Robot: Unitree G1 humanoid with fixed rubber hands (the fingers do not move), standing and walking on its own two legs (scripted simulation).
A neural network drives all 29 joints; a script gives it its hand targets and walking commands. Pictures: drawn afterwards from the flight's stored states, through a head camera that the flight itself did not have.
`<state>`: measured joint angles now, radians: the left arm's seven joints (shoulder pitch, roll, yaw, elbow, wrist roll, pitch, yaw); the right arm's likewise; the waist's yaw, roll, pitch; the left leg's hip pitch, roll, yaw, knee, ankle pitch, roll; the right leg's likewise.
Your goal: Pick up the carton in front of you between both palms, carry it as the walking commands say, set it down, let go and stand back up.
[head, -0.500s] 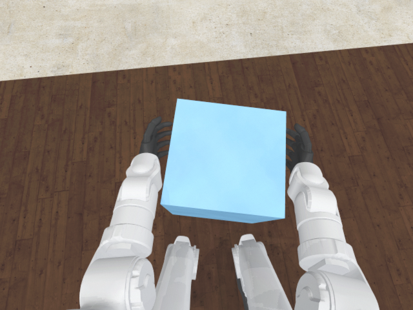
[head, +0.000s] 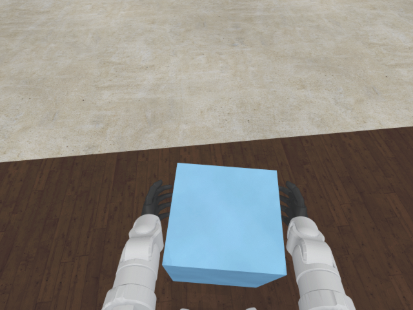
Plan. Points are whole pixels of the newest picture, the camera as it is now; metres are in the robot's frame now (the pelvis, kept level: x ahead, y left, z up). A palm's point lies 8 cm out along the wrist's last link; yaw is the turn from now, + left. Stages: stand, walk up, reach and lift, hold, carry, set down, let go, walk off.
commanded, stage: reach and lift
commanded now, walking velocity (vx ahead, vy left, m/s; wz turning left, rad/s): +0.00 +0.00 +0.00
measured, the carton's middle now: (220, 230) +0.32 -0.01 -0.10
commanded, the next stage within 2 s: hold in 1.32 s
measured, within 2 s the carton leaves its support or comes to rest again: neither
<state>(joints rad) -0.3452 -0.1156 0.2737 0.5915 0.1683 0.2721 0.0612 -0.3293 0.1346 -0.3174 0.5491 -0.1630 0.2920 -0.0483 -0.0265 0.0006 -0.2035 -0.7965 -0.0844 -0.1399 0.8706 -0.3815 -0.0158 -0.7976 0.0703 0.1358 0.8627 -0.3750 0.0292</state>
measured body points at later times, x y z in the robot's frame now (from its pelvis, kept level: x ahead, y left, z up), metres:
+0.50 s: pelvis +0.00 -0.01 +0.05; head -0.03 -0.01 +0.50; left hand +0.30 +0.15 +0.06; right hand +0.31 -0.16 +0.07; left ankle +0.02 +0.13 -0.69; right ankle +0.02 -0.13 -0.69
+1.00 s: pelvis +0.01 +0.00 +0.05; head -0.02 +0.00 +0.50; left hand +0.31 +0.15 +0.07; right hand +0.31 -0.16 +0.08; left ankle +0.02 +0.12 -0.69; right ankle +0.02 -0.13 -0.69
